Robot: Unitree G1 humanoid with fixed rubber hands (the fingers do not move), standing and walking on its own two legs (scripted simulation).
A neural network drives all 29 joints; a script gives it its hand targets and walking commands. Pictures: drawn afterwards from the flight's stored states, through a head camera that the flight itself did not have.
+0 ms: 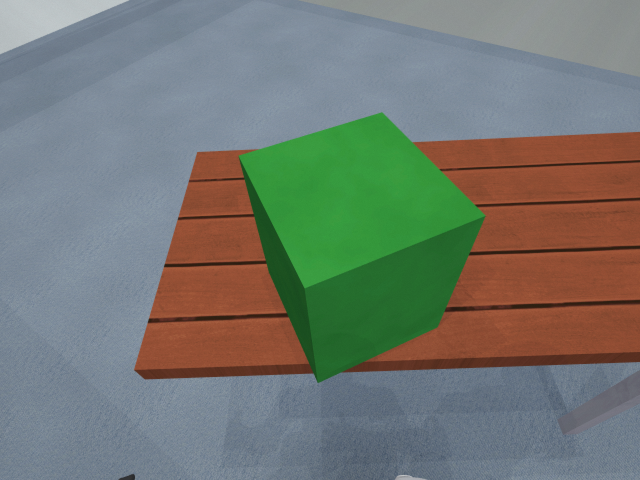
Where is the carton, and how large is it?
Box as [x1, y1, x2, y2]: [239, 112, 485, 382]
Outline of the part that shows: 381,112 239,155 241,167 269,273 318,382 436,327 485,215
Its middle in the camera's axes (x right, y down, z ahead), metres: +0.04 +0.01 +0.52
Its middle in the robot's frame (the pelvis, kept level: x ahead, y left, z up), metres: +0.41 -0.02 +0.05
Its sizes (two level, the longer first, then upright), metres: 0.210 0.200 0.250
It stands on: a table, 0.67 m high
